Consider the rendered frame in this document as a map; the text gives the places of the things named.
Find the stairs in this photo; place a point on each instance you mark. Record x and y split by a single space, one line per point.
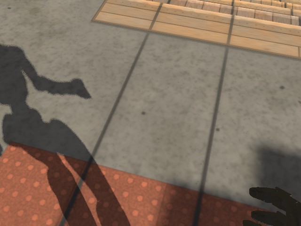
279 11

